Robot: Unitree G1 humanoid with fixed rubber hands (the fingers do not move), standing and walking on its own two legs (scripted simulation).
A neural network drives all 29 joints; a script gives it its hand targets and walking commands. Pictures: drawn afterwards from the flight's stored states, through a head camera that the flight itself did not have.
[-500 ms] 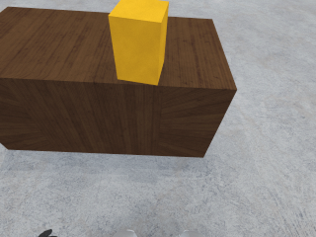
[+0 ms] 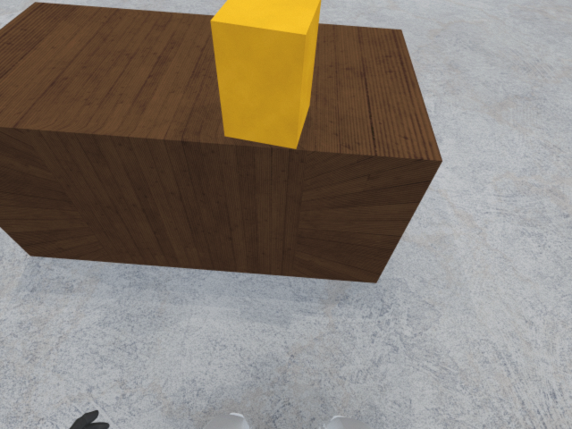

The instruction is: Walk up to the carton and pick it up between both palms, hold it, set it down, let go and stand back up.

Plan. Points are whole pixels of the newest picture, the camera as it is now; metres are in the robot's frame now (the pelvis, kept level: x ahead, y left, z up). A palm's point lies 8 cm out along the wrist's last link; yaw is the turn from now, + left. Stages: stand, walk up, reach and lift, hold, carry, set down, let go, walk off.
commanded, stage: walk up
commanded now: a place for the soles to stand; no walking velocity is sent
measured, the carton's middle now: (269, 71) +0.83 +0.06 +0.04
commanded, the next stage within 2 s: none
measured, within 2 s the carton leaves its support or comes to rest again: neither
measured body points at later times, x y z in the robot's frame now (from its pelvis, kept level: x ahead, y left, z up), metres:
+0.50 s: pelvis +0.05 +0.04 +0.01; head +0.07 +0.04 +0.46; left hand +0.09 +0.36 -0.10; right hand +0.16 -0.27 -0.10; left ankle +0.16 +0.17 -0.68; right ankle +0.03 -0.10 -0.70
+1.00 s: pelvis +0.16 +0.07 +0.03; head +0.15 +0.09 +0.48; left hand +0.21 +0.40 -0.10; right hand +0.21 -0.23 -0.08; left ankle +0.18 +0.17 -0.70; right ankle +0.17 -0.06 -0.66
